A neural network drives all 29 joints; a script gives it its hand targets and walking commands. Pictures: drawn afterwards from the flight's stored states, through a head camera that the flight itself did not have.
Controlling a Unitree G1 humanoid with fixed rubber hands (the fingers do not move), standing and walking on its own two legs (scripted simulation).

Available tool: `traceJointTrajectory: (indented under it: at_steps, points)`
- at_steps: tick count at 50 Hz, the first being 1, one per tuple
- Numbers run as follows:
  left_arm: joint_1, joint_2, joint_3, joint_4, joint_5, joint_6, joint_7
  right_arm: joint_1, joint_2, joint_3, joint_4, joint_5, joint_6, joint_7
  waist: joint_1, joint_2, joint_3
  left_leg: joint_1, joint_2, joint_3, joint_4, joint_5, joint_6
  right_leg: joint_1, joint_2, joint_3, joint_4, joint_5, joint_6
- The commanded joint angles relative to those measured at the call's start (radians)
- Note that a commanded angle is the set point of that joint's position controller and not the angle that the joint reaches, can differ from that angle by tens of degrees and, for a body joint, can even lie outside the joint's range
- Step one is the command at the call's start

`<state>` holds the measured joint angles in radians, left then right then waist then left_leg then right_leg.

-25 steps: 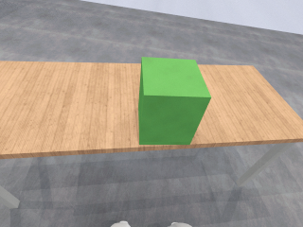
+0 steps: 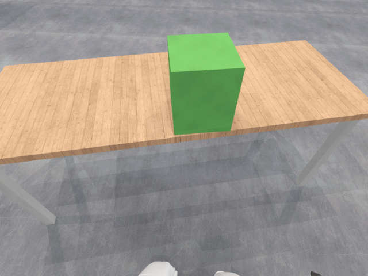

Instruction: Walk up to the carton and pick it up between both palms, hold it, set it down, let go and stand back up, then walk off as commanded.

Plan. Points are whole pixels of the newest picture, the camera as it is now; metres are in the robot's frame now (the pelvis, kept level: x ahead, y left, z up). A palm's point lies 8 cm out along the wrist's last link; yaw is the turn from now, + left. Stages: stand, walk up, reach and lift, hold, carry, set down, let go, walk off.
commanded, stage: walk off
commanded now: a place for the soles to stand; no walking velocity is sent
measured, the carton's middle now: (200, 85) +0.70 -0.03 +0.02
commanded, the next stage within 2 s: none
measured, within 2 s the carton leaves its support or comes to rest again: neither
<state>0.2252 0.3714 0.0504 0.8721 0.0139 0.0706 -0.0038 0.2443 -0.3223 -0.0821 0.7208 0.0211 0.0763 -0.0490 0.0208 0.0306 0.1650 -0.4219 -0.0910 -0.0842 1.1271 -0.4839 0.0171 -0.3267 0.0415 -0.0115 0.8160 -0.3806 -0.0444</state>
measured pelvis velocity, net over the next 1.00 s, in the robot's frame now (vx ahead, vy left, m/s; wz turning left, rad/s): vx -0.14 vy -0.04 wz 0.03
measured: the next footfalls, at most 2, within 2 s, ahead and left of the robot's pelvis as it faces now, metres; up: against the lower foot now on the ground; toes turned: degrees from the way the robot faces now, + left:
left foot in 0.06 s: +0.04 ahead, +0.10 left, +0.00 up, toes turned -6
right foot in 0.50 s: -0.06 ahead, -0.12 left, +0.00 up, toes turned +2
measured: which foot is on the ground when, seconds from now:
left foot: up 0.00-0.04, down 0.06-0.50, up 0.52-0.86, down 0.88-1.00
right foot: down 0.00-0.08, up 0.10-0.48, down 0.50-0.92, up 0.94-1.00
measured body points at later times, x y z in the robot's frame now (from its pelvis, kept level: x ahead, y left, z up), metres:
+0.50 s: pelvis -0.11 -0.03 -0.01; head -0.06 -0.02 +0.44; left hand -0.02 +0.28 -0.13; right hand -0.01 -0.32 -0.12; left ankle +0.00 +0.10 -0.70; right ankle -0.11 -0.13 -0.71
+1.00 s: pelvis -0.14 -0.04 +0.00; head -0.08 -0.03 +0.44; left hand -0.06 +0.27 -0.13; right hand -0.03 -0.33 -0.11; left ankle -0.08 +0.08 -0.70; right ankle -0.12 -0.13 -0.69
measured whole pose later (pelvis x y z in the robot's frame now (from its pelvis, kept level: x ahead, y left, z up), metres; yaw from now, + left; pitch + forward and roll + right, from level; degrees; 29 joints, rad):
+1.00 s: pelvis -0.14 -0.04 +0.00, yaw +2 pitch -7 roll +0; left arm 0.17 0.37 0.05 0.84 0.01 0.04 -0.01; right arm 0.24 -0.35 -0.03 0.72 0.02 -0.02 -0.04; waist 0.02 -0.01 0.26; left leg -0.36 -0.07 -0.10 0.84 -0.36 0.02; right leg -0.33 0.05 -0.02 0.92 -0.51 -0.06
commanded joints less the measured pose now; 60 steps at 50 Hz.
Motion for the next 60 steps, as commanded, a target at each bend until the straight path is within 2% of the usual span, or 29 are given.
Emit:
traceJointTrajectory:
  at_steps: [1,3,4,5,6,8,10,15,18,20,23,25,26,27,29,32,34,39,40,42,44,45,46,47,48,55,58,59,60]
  points:
    - [-0.130,0.242,0.085,-0.214,0.028,-0.011,0.010,0.084,-0.236,-0.022,-0.038,-0.019,-0.056,-0.018,-0.035,-0.237,-0.082,0.057,0.059,0.058,-0.297,-0.021,0.025,0.031,-0.315,0.268,-0.265,0.471,-0.177]
    - [-0.076,0.221,0.087,-0.208,0.016,0.007,0.010,0.139,-0.255,-0.039,-0.027,-0.034,-0.070,-0.018,-0.047,-0.179,-0.119,0.225,0.079,-0.023,-0.577,0.074,0.049,-0.064,-0.254,0.229,-0.137,0.281,-0.096]
    - [-0.043,0.175,0.083,-0.217,0.008,0.013,0.007,0.120,-0.310,-0.046,-0.031,-0.041,-0.076,-0.019,-0.027,0.090,-0.114,0.202,0.208,-0.284,-0.686,0.254,0.091,-0.134,-0.087,0.083,0.065,0.002,-0.024]
    - [-0.110,0.176,0.082,-0.207,0.010,0.021,0.014,0.091,-0.421,-0.071,-0.043,-0.053,-0.076,-0.018,-0.058,0.214,-0.071,0.066,0.435,-0.689,-0.795,0.300,0.183,-0.236,0.043,0.100,0.248,-0.293,0.017]
    - [-0.172,0.207,0.101,-0.232,0.025,0.027,0.021,0.081,-0.425,-0.064,-0.085,-0.042,-0.077,-0.024,-0.064,0.071,-0.022,-0.044,0.424,-0.767,-0.818,0.247,0.190,-0.185,0.072,0.264,0.379,-0.272,-0.002]
    - [-0.096,0.222,0.093,-0.188,0.009,0.027,0.022,-0.031,-0.373,-0.045,-0.080,-0.037,-0.088,-0.030,0.007,0.000,0.050,-0.041,0.364,-0.601,-0.802,0.138,0.110,-0.255,0.056,0.244,0.426,-0.160,0.008]
    - [-0.036,0.234,0.104,-0.147,0.012,0.030,0.013,-0.051,-0.359,-0.044,-0.087,-0.030,-0.081,-0.029,-0.001,0.053,-0.004,-0.005,0.309,-0.526,-0.805,0.049,0.045,-0.207,0.058,0.238,0.455,-0.108,0.032]
    - [-0.048,0.245,0.113,-0.156,0.029,0.034,0.000,-0.007,-0.349,-0.047,-0.095,-0.021,-0.091,-0.039,-0.036,0.050,-0.050,0.058,0.368,-0.565,-0.778,-0.097,0.220,-0.212,0.020,0.198,0.506,-0.127,0.041]
    - [-0.051,0.236,0.116,-0.153,0.036,0.023,-0.004,0.036,-0.350,-0.047,-0.075,-0.024,-0.097,-0.036,-0.040,0.022,-0.067,0.110,0.380,-0.583,-0.738,-0.023,0.218,-0.244,-0.013,0.193,0.430,-0.145,0.035]
    - [-0.036,0.228,0.106,-0.140,0.031,0.016,-0.008,-0.008,-0.358,-0.057,-0.048,-0.033,-0.091,-0.034,-0.034,0.138,-0.071,0.064,0.330,-0.482,-0.717,-0.041,0.195,-0.171,-0.032,0.150,0.312,-0.173,0.036]
    - [0.033,0.203,0.116,-0.131,0.028,-0.001,-0.016,-0.007,-0.373,-0.060,-0.063,-0.048,-0.081,-0.027,-0.019,0.152,-0.119,-0.048,0.316,-0.408,-0.695,-0.022,0.171,0.043,-0.056,0.080,-0.014,-0.236,-0.006]
    - [0.123,0.214,0.117,-0.097,0.032,-0.012,-0.016,-0.016,-0.329,-0.052,-0.036,-0.043,-0.075,-0.033,0.031,0.070,-0.170,-0.224,0.203,-0.212,-0.456,-0.003,0.058,0.290,-0.094,0.178,-0.311,-0.107,-0.064]
    - [0.071,0.284,0.124,-0.154,0.041,-0.020,-0.015,0.000,-0.260,-0.029,-0.045,-0.026,-0.081,-0.034,0.043,-0.301,-0.144,-0.350,-0.056,-0.020,-0.128,-0.084,0.017,0.166,-0.320,0.549,-0.513,-0.280,-0.130]
    - [-0.036,0.311,0.133,-0.200,0.039,-0.011,-0.012,-0.091,-0.310,-0.032,-0.046,-0.030,-0.076,-0.050,0.070,-0.210,0.016,-0.252,-0.049,-0.066,0.086,-0.100,0.002,-0.172,-0.424,0.628,-0.619,-0.366,-0.141]
    - [-0.144,0.259,0.112,-0.187,0.029,-0.032,0.009,0.022,-0.305,-0.054,-0.003,-0.032,-0.082,-0.026,-0.022,-0.052,0.038,-0.157,-0.009,-0.077,0.145,0.009,-0.003,-0.183,-0.335,0.532,-0.569,-0.359,-0.098]
    - [-0.078,0.232,0.106,-0.167,0.031,-0.055,0.007,0.045,-0.295,-0.040,0.009,-0.018,-0.078,-0.013,0.019,-0.147,-0.033,-0.169,0.030,-0.075,0.044,0.065,-0.004,0.057,-0.252,0.418,-0.497,-0.111,-0.042]
    - [-0.035,0.256,0.099,-0.167,0.026,-0.063,0.010,0.018,-0.302,-0.043,0.030,-0.022,-0.079,-0.009,0.040,-0.096,-0.069,-0.170,0.018,-0.073,0.008,0.057,-0.021,0.113,-0.283,0.463,-0.526,-0.195,-0.053]
    - [-0.024,0.247,0.097,-0.143,0.031,-0.074,0.008,0.021,-0.284,-0.034,0.041,-0.019,-0.091,0.003,0.030,-0.121,-0.086,-0.092,0.062,-0.012,-0.199,-0.029,-0.019,0.142,-0.284,0.404,-0.470,-0.066,-0.073]
    - [-0.065,0.244,0.091,-0.158,0.029,-0.065,0.007,0.057,-0.291,-0.031,0.053,-0.017,-0.095,-0.001,0.013,-0.146,-0.136,-0.016,0.057,0.010,-0.189,-0.055,-0.006,0.090,-0.296,0.367,-0.425,-0.047,-0.135]
    - [-0.063,0.249,0.090,-0.164,0.024,-0.064,0.005,0.052,-0.280,-0.033,0.047,-0.026,-0.102,0.002,-0.001,-0.120,-0.124,0.080,0.078,0.018,-0.288,-0.020,0.019,0.007,-0.320,0.392,-0.430,-0.057,-0.107]
    - [-0.081,0.238,0.087,-0.158,0.023,-0.060,0.009,0.084,-0.284,-0.037,0.036,-0.029,-0.114,0.003,-0.045,-0.112,-0.098,0.233,0.085,-0.027,-0.465,0.061,0.046,-0.133,-0.272,0.301,-0.301,-0.010,-0.075]
    - [-0.084,0.198,0.080,-0.170,0.003,-0.047,0.010,0.110,-0.284,-0.032,0.029,-0.046,-0.116,0.005,-0.053,0.012,-0.129,0.322,0.152,-0.169,-0.541,0.028,0.074,-0.223,-0.201,0.225,-0.190,-0.070,-0.062]
    - [-0.094,0.181,0.081,-0.163,0.006,-0.046,-0.001,0.081,-0.351,-0.044,0.018,-0.045,-0.123,-0.003,-0.065,0.120,-0.147,0.194,0.313,-0.473,-0.706,0.034,0.163,-0.179,-0.025,0.100,0.021,-0.115,-0.007]
    - [-0.066,0.240,0.095,-0.170,0.005,-0.037,0.003,0.056,-0.398,-0.051,-0.011,-0.048,-0.125,-0.002,-0.061,0.160,-0.157,0.117,0.424,-0.688,-0.780,0.010,0.274,-0.133,0.005,0.098,0.177,-0.280,-0.005]
    - [-0.040,0.254,0.093,-0.147,0.011,-0.038,0.004,0.029,-0.377,-0.038,-0.020,-0.048,-0.133,-0.006,-0.028,0.032,-0.154,0.107,0.412,-0.693,-0.750,0.055,0.293,-0.127,-0.013,0.124,0.250,-0.254,0.002]
    - [-0.012,0.214,0.092,-0.158,0.005,-0.045,-0.009,0.013,-0.356,-0.029,-0.022,-0.043,-0.134,-0.019,-0.022,0.116,-0.161,0.111,0.355,-0.517,-0.612,0.386,0.268,-0.091,-0.038,0.117,0.212,-0.243,-0.008]
    - [0.068,0.202,0.094,-0.131,0.009,-0.062,-0.005,-0.085,-0.357,-0.028,-0.053,-0.037,-0.125,-0.018,0.033,0.136,-0.209,0.067,0.309,-0.374,-0.472,0.503,0.195,0.076,-0.083,0.124,-0.174,-0.057,-0.030]
    - [0.116,0.237,0.101,-0.123,0.015,-0.068,-0.001,-0.068,-0.330,-0.025,-0.047,-0.030,-0.116,-0.020,0.061,-0.046,-0.229,-0.033,0.198,-0.215,-0.290,0.472,0.110,0.168,-0.141,0.260,-0.390,0.003,-0.037]
    - [0.045,0.291,0.113,-0.142,0.025,-0.080,0.005,-0.051,-0.273,-0.011,-0.037,-0.012,-0.106,-0.022,0.030,-0.252,-0.206,-0.247,-0.014,-0.029,-0.110,0.069,0.033,0.264,-0.337,0.478,-0.447,0.223,-0.087]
